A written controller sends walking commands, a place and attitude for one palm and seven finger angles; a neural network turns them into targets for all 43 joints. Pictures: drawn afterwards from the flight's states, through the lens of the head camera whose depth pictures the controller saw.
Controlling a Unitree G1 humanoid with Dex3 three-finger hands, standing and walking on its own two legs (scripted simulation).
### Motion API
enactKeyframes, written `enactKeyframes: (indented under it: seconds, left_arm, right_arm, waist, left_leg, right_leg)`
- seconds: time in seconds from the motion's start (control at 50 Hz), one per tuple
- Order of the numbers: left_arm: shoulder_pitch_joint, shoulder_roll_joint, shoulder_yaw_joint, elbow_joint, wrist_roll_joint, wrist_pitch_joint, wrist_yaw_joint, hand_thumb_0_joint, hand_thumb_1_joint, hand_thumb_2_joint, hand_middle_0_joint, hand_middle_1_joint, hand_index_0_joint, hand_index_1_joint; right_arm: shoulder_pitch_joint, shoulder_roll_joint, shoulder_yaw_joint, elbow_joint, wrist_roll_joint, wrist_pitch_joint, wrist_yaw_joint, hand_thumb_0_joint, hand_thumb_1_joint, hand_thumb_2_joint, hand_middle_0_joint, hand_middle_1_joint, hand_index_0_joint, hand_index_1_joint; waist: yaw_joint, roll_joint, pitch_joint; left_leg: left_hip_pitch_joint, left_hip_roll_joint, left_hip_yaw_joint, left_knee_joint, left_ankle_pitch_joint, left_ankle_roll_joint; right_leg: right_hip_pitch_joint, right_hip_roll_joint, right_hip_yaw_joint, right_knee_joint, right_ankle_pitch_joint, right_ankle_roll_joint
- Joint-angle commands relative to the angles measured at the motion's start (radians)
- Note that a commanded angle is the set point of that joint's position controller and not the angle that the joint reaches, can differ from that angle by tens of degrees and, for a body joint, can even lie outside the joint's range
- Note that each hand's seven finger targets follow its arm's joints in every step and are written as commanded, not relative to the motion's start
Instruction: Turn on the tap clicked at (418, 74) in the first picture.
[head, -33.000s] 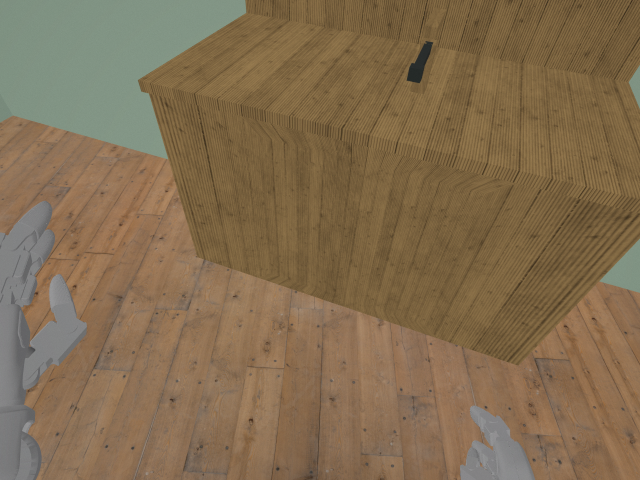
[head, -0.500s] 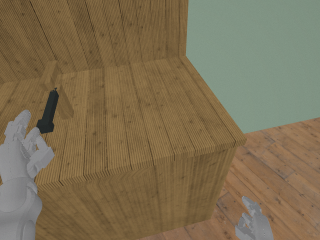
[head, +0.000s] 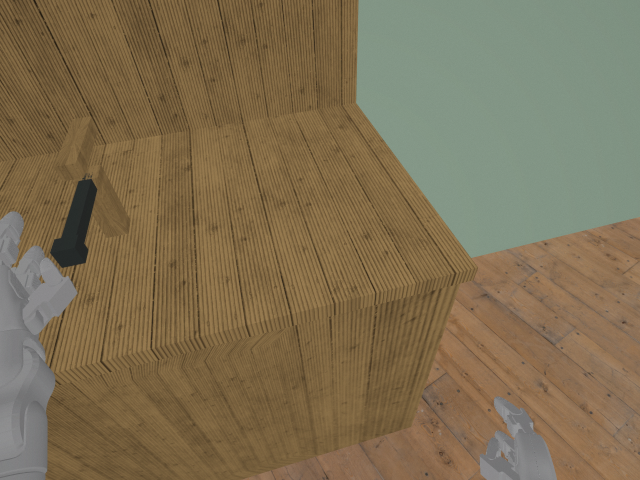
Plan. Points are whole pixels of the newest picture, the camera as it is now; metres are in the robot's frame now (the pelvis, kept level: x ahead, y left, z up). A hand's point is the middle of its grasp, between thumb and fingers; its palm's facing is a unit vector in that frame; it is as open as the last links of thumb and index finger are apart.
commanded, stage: reach beside the lever's end, fingers flat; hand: left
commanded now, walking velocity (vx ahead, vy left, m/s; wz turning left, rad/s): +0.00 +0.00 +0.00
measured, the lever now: (70, 251) +0.33 +0.35 +0.14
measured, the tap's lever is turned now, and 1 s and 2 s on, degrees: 0 0 15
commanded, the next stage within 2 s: push the lever round in 0.80 s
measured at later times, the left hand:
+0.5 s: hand (53, 273) +0.30 +0.36 +0.13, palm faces +0.58 -0.81 -0.10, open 7.8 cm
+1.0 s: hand (62, 271) +0.31 +0.36 +0.12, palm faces +0.56 -0.82 -0.08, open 7.8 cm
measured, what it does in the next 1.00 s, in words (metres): stands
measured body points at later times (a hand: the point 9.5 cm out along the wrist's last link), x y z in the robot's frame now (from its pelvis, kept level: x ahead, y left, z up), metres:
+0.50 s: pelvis -0.01 +0.01 +0.00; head +0.00 -0.01 +0.45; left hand +0.26 +0.40 +0.14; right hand +0.15 -0.24 -0.10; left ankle +0.00 +0.13 -0.73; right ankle +0.03 -0.05 -0.73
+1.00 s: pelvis +0.01 +0.04 +0.00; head +0.02 +0.02 +0.45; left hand +0.27 +0.40 +0.13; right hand +0.19 -0.21 -0.09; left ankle +0.00 +0.13 -0.73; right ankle +0.03 -0.05 -0.73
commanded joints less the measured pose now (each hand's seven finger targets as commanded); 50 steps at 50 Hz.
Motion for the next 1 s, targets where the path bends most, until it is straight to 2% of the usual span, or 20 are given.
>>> enactKeyframes:
  seconds: [0.0,0.06,0.08,0.1,0.16,0.2,0.24,0.32,0.4,0.48,0.5,0.54,0.58,0.62,0.7,0.8,0.86,0.92,0.96,0.98]
  left_arm:
    - [-0.211,0.300,0.139,-0.159,0.006,-0.103,-0.013,0.000,0.900,0.900,-0.158,-0.173,-0.158,-0.173]
    - [-0.240,0.311,0.139,-0.143,0.001,-0.127,-0.034,0.000,0.900,0.900,-0.155,-0.165,-0.155,-0.165]
    - [-0.233,0.343,0.170,-0.121,0.006,-0.135,-0.032,0.000,0.900,0.900,-0.154,-0.163,-0.154,-0.163]
    - [-0.272,0.314,0.132,-0.123,0.007,-0.146,-0.040,0.000,0.900,0.900,-0.153,-0.160,-0.153,-0.160]
    - [-0.281,0.347,0.156,-0.051,0.001,-0.164,-0.056,0.000,0.900,0.900,-0.151,-0.152,-0.151,-0.152]
    - [-0.339,0.348,0.141,-0.047,0.007,-0.182,-0.065,0.000,0.900,0.900,-0.150,-0.150,-0.150,-0.150]
    - [-0.329,0.381,0.171,0.002,0.004,-0.189,-0.072,0.000,0.900,0.900,-0.150,-0.150,-0.150,-0.150]
    - [-0.394,0.415,0.179,0.077,0.013,-0.206,-0.087,0.000,0.900,0.900,-0.150,-0.150,-0.150,-0.150]
    - [-0.448,0.391,0.141,0.101,0.023,-0.231,-0.092,0.000,0.900,0.900,-0.150,-0.150,-0.150,-0.150]
    - [-0.375,0.391,0.163,0.111,0.024,-0.243,-0.091,0.000,0.900,0.900,-0.150,-0.150,-0.150,-0.150]
    - [-0.362,0.387,0.167,0.119,0.020,-0.238,-0.091,0.000,0.900,0.900,-0.150,-0.150,-0.150,-0.150]
    - [-0.369,0.368,0.151,0.089,0.019,-0.237,-0.089,0.000,0.900,0.900,-0.150,-0.150,-0.150,-0.150]
    - [-0.327,0.390,0.186,0.072,0.025,-0.235,-0.076,0.000,0.900,0.900,-0.150,-0.150,-0.150,-0.150]
    - [-0.350,0.372,0.173,0.059,0.024,-0.236,-0.070,0.000,0.900,0.900,-0.150,-0.150,-0.150,-0.150]
    - [-0.328,0.359,0.166,0.024,0.032,-0.242,-0.067,0.000,0.900,0.900,-0.150,-0.150,-0.150,-0.150]
    - [-0.396,0.285,0.084,-0.014,0.034,-0.248,-0.072,0.000,0.900,0.900,-0.150,-0.150,-0.150,-0.150]
    - [-0.351,0.278,0.086,-0.010,0.029,-0.231,-0.072,0.000,0.900,0.900,-0.150,-0.150,-0.150,-0.150]
    - [-0.337,0.280,0.094,-0.020,0.036,-0.215,-0.063,0.000,0.900,0.900,-0.150,-0.150,-0.150,-0.150]
    - [-0.339,0.243,0.061,-0.060,0.037,-0.209,-0.054,0.000,0.900,0.900,-0.150,-0.150,-0.150,-0.150]
    - [-0.337,0.262,0.081,-0.072,0.043,-0.210,-0.040,0.000,0.900,0.900,-0.150,-0.150,-0.150,-0.150]
  right_arm:
    - [-0.109,-0.116,-0.045,-0.148,0.001,-0.054,-0.002,0.000,-0.900,-0.900,0.200,0.300,0.200,0.300]
    - [-0.098,-0.124,-0.051,-0.147,0.002,-0.061,-0.002,0.000,-0.900,-0.900,0.200,0.300,0.200,0.300]
    - [-0.100,-0.123,-0.051,-0.139,0.006,-0.062,-0.001,0.000,-0.900,-0.900,0.200,0.300,0.200,0.300]
    - [-0.093,-0.124,-0.050,-0.137,0.004,-0.064,-0.002,0.000,-0.900,-0.900,0.200,0.300,0.200,0.300]
    - [-0.077,-0.135,-0.056,-0.130,0.005,-0.070,-0.006,0.000,-0.900,-0.900,0.200,0.300,0.200,0.300]
    - [-0.075,-0.134,-0.056,-0.125,0.007,-0.072,-0.007,0.000,-0.900,-0.900,0.200,0.300,0.200,0.300]
    - [-0.065,-0.140,-0.058,-0.123,0.005,-0.074,-0.007,0.000,-0.900,-0.900,0.200,0.300,0.200,0.300]
    - [-0.050,-0.143,-0.057,-0.116,0.008,-0.073,-0.006,0.000,-0.900,-0.900,0.200,0.300,0.200,0.300]
    - [-0.038,-0.146,-0.054,-0.122,0.005,-0.077,-0.002,0.000,-0.900,-0.900,0.200,0.300,0.200,0.300]
    - [-0.028,-0.147,-0.058,-0.135,0.002,-0.078,0.005,0.000,-0.900,-0.900,0.200,0.300,0.200,0.300]
    - [-0.019,-0.147,-0.059,-0.139,0.001,-0.075,0.007,0.000,-0.900,-0.900,0.200,0.300,0.200,0.300]
    - [-0.022,-0.145,-0.061,-0.147,0.000,-0.072,0.010,0.000,-0.900,-0.900,0.200,0.300,0.200,0.300]
    - [-0.025,-0.145,-0.061,-0.148,-0.002,-0.069,0.012,0.000,-0.900,-0.900,0.200,0.300,0.200,0.300]
    - [-0.016,-0.144,-0.063,-0.147,-0.006,-0.067,0.012,0.000,-0.900,-0.900,0.200,0.300,0.200,0.300]
    - [-0.018,-0.139,-0.064,-0.148,-0.008,-0.063,0.013,0.000,-0.900,-0.900,0.200,0.300,0.200,0.300]
    - [-0.025,-0.138,-0.061,-0.140,-0.007,-0.068,0.006,0.000,-0.900,-0.900,0.200,0.300,0.200,0.300]
    - [-0.029,-0.141,-0.064,-0.145,-0.009,-0.066,0.004,0.000,-0.900,-0.900,0.200,0.300,0.200,0.300]
    - [-0.030,-0.136,-0.064,-0.148,-0.010,-0.059,0.006,0.000,-0.900,-0.900,0.200,0.300,0.200,0.300]
    - [-0.036,-0.132,-0.064,-0.154,-0.011,-0.059,0.010,0.000,-0.900,-0.900,0.200,0.300,0.200,0.300]
    - [-0.042,-0.130,-0.062,-0.151,-0.011,-0.057,0.009,0.000,-0.900,-0.900,0.200,0.300,0.200,0.300]
  waist:
    - [0.011,-0.026,-0.165]
    - [0.005,-0.004,-0.176]
    - [0.013,0.031,-0.168]
    - [-0.003,0.032,-0.169]
    - [-0.005,-0.035,-0.159]
    - [-0.015,0.018,-0.171]
    - [-0.009,-0.011,-0.174]
    - [-0.018,0.015,-0.168]
    - [-0.029,0.031,-0.184]
    - [-0.003,0.034,-0.217]
    - [-0.004,0.000,-0.212]
    - [-0.005,0.012,-0.220]
    - [0.010,0.043,-0.221]
    - [-0.005,0.013,-0.219]
    - [-0.001,0.057,-0.221]
    - [-0.027,0.059,-0.196]
    - [-0.016,0.028,-0.210]
    - [-0.002,0.032,-0.218]
    - [-0.005,0.052,-0.221]
    - [0.000,0.053,-0.220]
  left_leg:
    - [-0.087,-0.015,0.006,-0.062,0.155,0.050]
    - [-0.090,-0.016,0.012,-0.054,0.149,0.052]
    - [-0.091,-0.016,0.011,-0.054,0.147,0.051]
    - [-0.086,-0.018,0.012,-0.056,0.144,0.053]
    - [-0.119,-0.016,0.008,-0.050,0.110,0.055]
    - [-0.106,-0.018,0.013,-0.048,0.107,0.056]
    - [-0.126,-0.018,0.007,-0.046,0.096,0.056]
    - [-0.143,-0.017,0.007,-0.043,0.066,0.055]
    - [-0.132,-0.017,0.000,-0.047,0.061,0.056]
    - [-0.114,-0.016,-0.006,-0.054,0.111,0.053]
    - [-0.123,-0.015,-0.007,-0.055,0.117,0.054]
    - [-0.110,-0.014,-0.007,-0.059,0.133,0.051]
    - [-0.096,-0.012,-0.009,-0.062,0.171,0.047]
    - [-0.088,-0.010,-0.012,-0.061,0.182,0.046]
    - [-0.065,-0.007,-0.012,-0.065,0.207,0.039]
    - [-0.027,-0.003,-0.026,-0.070,0.203,0.028]
    - [-0.027,-0.003,-0.030,-0.072,0.227,0.019]
    - [-0.019,0.000,-0.036,-0.076,0.267,0.006]
    - [0.003,0.001,-0.033,-0.070,0.295,0.001]
    - [0.003,0.004,-0.035,-0.069,0.314,-0.002]
  right_leg:
    - [0.162,-0.080,0.126,-0.102,0.145,0.088]
    - [0.156,-0.082,0.133,-0.101,0.143,0.089]
    - [0.148,-0.081,0.131,-0.102,0.129,0.084]
    - [0.139,-0.080,0.128,-0.099,0.125,0.083]
    - [0.134,-0.080,0.140,-0.108,0.081,0.088]
    - [0.121,-0.081,0.140,-0.103,0.075,0.085]
    - [0.126,-0.080,0.141,-0.104,0.057,0.085]
    - [0.101,-0.079,0.141,-0.105,0.016,0.082]
    - [0.082,-0.072,0.126,-0.093,0.017,0.077]
    - [0.098,-0.062,0.099,-0.072,0.078,0.069]
    - [0.102,-0.061,0.096,-0.070,0.089,0.072]
    - [0.100,-0.058,0.090,-0.067,0.104,0.070]
    - [0.103,-0.057,0.080,-0.060,0.132,0.065]
    - [0.093,-0.053,0.078,-0.060,0.145,0.067]
    - [0.089,-0.051,0.073,-0.054,0.152,0.061]
    - [0.043,-0.045,0.060,-0.055,0.129,0.057]
    - [0.059,-0.046,0.055,-0.051,0.145,0.056]
    - [0.071,-0.046,0.050,-0.046,0.164,0.052]
    - [0.066,-0.046,0.050,-0.045,0.179,0.053]
    - [0.072,-0.046,0.048,-0.042,0.189,0.051]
